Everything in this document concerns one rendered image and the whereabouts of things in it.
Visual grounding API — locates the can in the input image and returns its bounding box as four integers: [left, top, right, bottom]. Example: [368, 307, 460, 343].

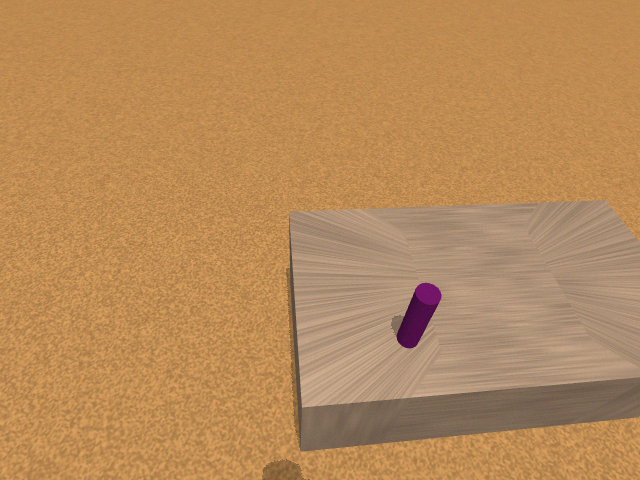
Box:
[397, 283, 442, 348]

